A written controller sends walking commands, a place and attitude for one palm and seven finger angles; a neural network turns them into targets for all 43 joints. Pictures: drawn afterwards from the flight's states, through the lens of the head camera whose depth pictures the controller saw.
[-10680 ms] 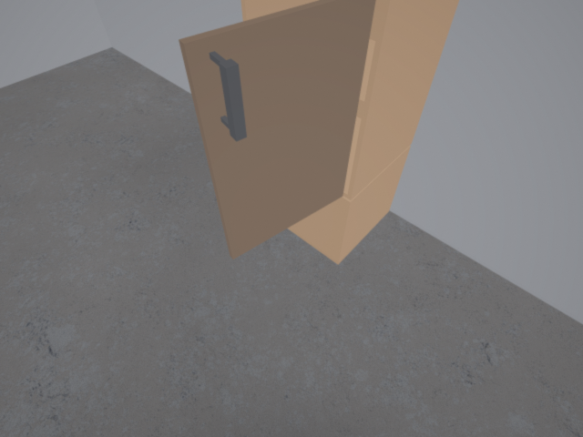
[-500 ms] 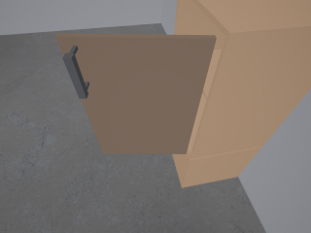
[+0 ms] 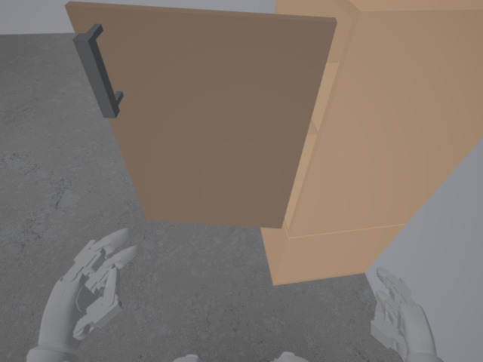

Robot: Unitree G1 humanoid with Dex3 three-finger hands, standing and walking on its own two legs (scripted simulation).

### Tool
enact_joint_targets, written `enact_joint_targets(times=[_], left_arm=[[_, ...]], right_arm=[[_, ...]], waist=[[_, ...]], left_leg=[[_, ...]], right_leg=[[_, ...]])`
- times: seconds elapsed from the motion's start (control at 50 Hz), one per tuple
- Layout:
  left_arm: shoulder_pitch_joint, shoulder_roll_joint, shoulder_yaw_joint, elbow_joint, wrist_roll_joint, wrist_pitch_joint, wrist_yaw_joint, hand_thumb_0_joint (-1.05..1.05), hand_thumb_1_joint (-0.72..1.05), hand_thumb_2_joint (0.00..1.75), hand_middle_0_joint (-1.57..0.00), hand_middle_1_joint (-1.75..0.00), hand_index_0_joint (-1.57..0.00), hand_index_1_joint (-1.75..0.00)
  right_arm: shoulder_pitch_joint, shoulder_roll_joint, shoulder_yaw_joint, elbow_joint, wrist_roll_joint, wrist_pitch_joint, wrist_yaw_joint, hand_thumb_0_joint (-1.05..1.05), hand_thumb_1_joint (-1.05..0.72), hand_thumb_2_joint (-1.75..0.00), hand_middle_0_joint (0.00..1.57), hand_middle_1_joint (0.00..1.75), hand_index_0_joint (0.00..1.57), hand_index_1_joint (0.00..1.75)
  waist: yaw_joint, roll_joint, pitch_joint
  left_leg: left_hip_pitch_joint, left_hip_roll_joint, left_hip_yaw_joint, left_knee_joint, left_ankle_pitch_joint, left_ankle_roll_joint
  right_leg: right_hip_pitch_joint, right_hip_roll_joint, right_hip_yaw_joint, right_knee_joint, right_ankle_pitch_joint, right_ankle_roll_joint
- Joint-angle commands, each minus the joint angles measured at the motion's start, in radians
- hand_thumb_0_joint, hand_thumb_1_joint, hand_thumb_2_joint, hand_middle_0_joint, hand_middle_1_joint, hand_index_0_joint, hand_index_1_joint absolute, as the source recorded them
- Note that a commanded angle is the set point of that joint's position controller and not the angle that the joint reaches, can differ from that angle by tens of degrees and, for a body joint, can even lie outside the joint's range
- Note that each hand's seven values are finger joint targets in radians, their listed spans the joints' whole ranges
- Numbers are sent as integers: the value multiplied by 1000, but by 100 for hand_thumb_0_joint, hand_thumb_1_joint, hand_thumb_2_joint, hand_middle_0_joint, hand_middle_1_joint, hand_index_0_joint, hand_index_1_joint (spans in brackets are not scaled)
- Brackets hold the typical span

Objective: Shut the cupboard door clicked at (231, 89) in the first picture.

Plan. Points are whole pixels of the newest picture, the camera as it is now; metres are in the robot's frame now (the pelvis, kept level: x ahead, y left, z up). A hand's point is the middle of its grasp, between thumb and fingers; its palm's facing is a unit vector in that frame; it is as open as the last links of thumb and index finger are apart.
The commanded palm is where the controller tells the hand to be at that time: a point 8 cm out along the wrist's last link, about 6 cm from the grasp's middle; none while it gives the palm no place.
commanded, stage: raise the hand and make a fist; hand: left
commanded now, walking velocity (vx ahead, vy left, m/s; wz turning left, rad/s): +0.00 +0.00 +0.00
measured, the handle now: (103, 72) +0.51 +0.26 +0.21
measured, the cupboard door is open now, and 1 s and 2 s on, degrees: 78 78 78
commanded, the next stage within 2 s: bring the fist close to the handle in 1.58 s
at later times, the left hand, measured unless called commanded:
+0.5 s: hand (93, 270) +0.22 +0.21 +0.11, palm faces +0.02 -1.00 -0.06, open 4.2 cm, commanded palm +0.18 +0.25 +0.11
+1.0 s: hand (70, 221) +0.25 +0.22 +0.18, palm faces +0.03 -1.00 -0.08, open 3.1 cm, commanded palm +0.22 +0.26 +0.19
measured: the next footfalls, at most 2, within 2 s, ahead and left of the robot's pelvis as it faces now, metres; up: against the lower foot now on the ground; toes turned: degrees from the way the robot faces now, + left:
none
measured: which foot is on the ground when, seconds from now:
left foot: down 0.00-1.00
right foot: down 0.00-1.00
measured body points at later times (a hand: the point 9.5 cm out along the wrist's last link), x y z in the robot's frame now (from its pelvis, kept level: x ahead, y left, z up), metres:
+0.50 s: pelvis +0.03 +0.00 +0.02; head +0.06 +0.00 +0.46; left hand +0.21 +0.26 +0.11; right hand +0.19 -0.21 -0.07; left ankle +0.02 +0.12 -0.68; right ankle +0.05 -0.11 -0.68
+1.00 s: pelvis +0.03 +0.02 +0.04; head +0.02 +0.01 +0.49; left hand +0.24 +0.27 +0.19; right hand +0.24 -0.18 -0.01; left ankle +0.02 +0.12 -0.68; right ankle +0.04 -0.11 -0.68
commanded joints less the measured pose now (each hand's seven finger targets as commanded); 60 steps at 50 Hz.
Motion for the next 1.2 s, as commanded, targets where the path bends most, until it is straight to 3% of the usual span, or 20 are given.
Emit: enact_joint_targets(times=[0.0, 0.06, 0.1, 0.16, 0.2, 0.26, 0.3, 0.34, 0.4, 0.44, 0.48, 0.5, 0.56, 0.6, 0.66, 0.74, 0.8, 0.88, 1.1, 1.18], left_arm=[[52, 170, 148, -357, -81, 37, -7, 0, 90, 90, -51, -64, -51, -64], [-48, 150, 87, -560, -43, -10, 50, 0, 90, 90, -57, -70, -57, -70], [-133, 160, 45, -625, -29, -38, 49, 0, 90, 90, -60, -74, -60, -74], [-66, 158, 38, -507, -28, 22, 6, 0, 90, 90, -66, -80, -66, -80], [-17, 173, 70, -415, -38, 117, -24, 0, 90, 90, -69, -84, -69, -84], [50, 198, 125, -462, -57, 230, -32, 0, 90, 90, -75, -90, -75, -90], [74, 209, 179, -458, -73, 274, -6, 0, 90, 90, -79, -94, -79, -94], [95, 182, 182, -494, -85, 275, 16, 0, 90, 90, -82, -98, -82, -98], [75, 175, 170, -510, -86, 256, 39, 0, 90, 90, -88, -104, -88, -104], [66, 151, 132, -533, -79, 241, 39, 0, 90, 90, -92, -108, -92, -108], [51, 140, 105, -529, -72, 242, 38, 0, 90, 90, -95, -112, -95, -112], [20, 168, 115, -548, -67, 245, 41, 0, 90, 90, -97, -114, -97, -114], [-14, 164, 98, -599, -55, 257, 56, 0, 90, 90, -102, -120, -102, -120], [-38, 190, 114, -603, -42, 277, 78, 0, 90, 90, -106, -124, -106, -124], [-58, 181, 110, -643, -32, 298, 100, 0, 90, 90, -112, -130, -112, -130], [-80, 177, 110, -647, -27, 360, 113, 0, 90, 90, -119, -138, -119, -138], [-123, 188, 116, -628, -29, 415, 112, 0, 90, 90, -124, -144, -124, -144], [-219, 186, 102, -646, -22, 476, 111, 0, 90, 90, -130, -150, -130, -150], [-422, 259, 170, -638, -33, 605, 103, 0, 90, 90, -130, -150, -130, -150], [-438, 239, 167, -594, -38, 650, 101, 0, 90, 90, -130, -150, -130, -150]], right_arm=[[-55, -94, -18, -240, 9, -33, -45, 0, -90, -90, 20, 30, 20, 30], [-1, -83, -10, -217, -2, -37, -65, 0, -90, -90, 20, 30, 20, 30], [21, -90, 4, -190, -9, -41, -77, 0, -90, -90, 20, 30, 20, 30], [25, -95, 8, -158, 6, -37, -91, 0, -90, -90, 20, 30, 20, 30], [9, -90, 14, -152, 16, -21, -100, 0, -90, -90, 20, 30, 20, 30], [-16, -76, 17, -184, 22, -3, -102, 0, -90, -90, 20, 30, 20, 30], [-33, -58, 27, -184, 17, 4, -101, 0, -90, -90, 20, 30, 20, 30], [-27, -47, 31, -187, 12, 3, -93, 0, -90, -90, 20, 30, 20, 30], [-29, -55, 39, -184, 6, -8, -87, 0, -90, -90, 20, 30, 20, 30], [-8, -62, 39, -178, 8, -22, -84, 0, -90, -90, 20, 30, 20, 30], [2, -72, 40, -173, 12, -34, -84, 0, -90, -90, 20, 30, 20, 30], [-4, -81, 42, -173, 13, -37, -86, 0, -90, -90, 20, 30, 20, 30], [3, -82, 46, -169, 20, -55, -90, 0, -90, -90, 20, 30, 20, 30], [-6, -85, 50, -161, 18, -59, -94, 0, -90, -90, 20, 30, 20, 30], [-4, -82, 55, -155, 21, -64, -93, 0, -90, -90, 20, 30, 20, 30], [-14, -80, 64, -148, 22, -64, -88, 0, -90, -90, 20, 30, 20, 30], [-24, -85, 71, -140, 24, -59, -90, 0, -90, -90, 20, 30, 20, 30], [-40, -81, 83, -134, 29, -51, -96, 0, -90, -90, 20, 30, 20, 30], [-92, -78, 104, -103, 35, -32, -108, 0, -90, -90, 20, 30, 20, 30], [-113, -70, 104, -94, 41, -31, -109, 0, -90, -90, 20, 30, 20, 30]], waist=[[60, 36, -130], [9, 109, -159], [-26, 111, -177], [-33, 79, -132], [-12, 53, -100], [37, 52, -181], [66, 27, -191], [72, 9, -193], [73, 8, -143], [58, 38, -146], [44, 25, -116], [45, 15, -114], [48, 88, -112], [47, 67, -85], [57, 114, -94], [62, 124, -70], [57, 90, -36], [53, 99, -5], [72, 91, -48], [75, 74, -30]], left_leg=[[-110, -59, -27, -58, 30, 16], [-43, -35, -50, -12, 119, 30], [-24, -25, -64, 11, 163, 38], [-29, -18, -69, -4, 163, 35], [-42, -21, -69, -31, 164, 33], [8, -27, -64, -84, 210, 29], [32, -26, -77, -119, 263, 23], [56, -24, -79, -155, 299, 18], [76, -24, -81, -191, 314, 16], [110, -24, -76, -210, 310, 17], [123, -23, -75, -229, 279, 18], [126, -22, -78, -233, 266, 21], [182, -19, -80, -277, 246, 20], [193, -14, -88, -296, 242, 22], [240, -12, -91, -337, 280, 15], [281, -6, -89, -373, 332, 9], [298, -3, -88, -400, 318, 11], [336, 0, -88, -443, 291, 10], [441, -8, -78, -502, 358, 17], [456, -10, -70, -516, 367, 19]], right_leg=[[118, 6, 147, -217, -201, 0], [91, 22, 131, -185, -39, 1], [84, 34, 113, -149, 64, 3], [94, 38, 99, -177, 86, 9], [150, 31, 118, -224, 80, 14], [257, 8, 120, -251, 146, 26], [321, 12, 95, -239, 244, 25], [337, 17, 59, -230, 326, 28], [331, 31, 33, -233, 328, 18], [315, 33, 21, -242, 306, 16], [292, 36, 10, -261, 253, 15], [306, 38, 17, -271, 222, 12], [299, 41, -6, -286, 193, 6], [308, 45, -12, -299, 189, 5], [341, 46, -32, -306, 226, 1], [377, 49, -41, -335, 277, 1], [398, 51, -39, -373, 273, 3], [408, 50, -42, -416, 244, 4], [521, 43, -30, -494, 310, 2], [521, 40, -35, -509, 323, 6]])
